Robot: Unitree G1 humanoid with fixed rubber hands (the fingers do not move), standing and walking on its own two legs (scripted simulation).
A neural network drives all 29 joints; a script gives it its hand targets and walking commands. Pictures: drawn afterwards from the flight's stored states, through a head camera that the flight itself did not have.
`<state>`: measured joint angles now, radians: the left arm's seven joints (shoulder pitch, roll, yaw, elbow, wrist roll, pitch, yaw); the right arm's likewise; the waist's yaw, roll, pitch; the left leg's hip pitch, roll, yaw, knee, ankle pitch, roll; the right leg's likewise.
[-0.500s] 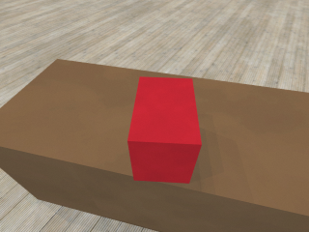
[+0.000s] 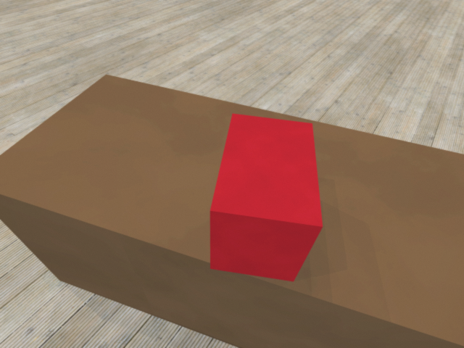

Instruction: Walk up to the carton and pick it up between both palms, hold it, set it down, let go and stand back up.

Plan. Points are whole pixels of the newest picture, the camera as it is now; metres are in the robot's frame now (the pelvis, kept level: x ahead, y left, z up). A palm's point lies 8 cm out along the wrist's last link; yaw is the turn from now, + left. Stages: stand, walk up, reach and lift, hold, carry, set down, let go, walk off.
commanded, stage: walk up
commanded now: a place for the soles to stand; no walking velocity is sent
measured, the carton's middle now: (262, 195) +0.46 -0.07 -0.02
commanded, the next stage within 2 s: reach and lift in 0.58 s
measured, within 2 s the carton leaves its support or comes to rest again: neither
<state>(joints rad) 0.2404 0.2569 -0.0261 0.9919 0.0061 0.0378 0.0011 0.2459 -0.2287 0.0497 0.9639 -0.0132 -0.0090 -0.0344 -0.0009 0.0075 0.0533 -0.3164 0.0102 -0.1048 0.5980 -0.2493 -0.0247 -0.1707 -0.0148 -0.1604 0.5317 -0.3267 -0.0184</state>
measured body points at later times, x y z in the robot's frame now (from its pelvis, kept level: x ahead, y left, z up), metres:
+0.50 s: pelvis -0.01 +0.00 +0.00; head +0.00 +0.01 +0.45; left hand +0.01 +0.26 -0.16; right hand +0.06 -0.25 -0.14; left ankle +0.05 +0.13 -0.73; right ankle -0.02 -0.10 -0.73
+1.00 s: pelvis -0.02 -0.01 -0.01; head +0.02 +0.00 +0.44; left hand +0.18 +0.20 -0.11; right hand +0.13 -0.27 -0.11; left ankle +0.05 +0.13 -0.73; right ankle -0.02 -0.10 -0.73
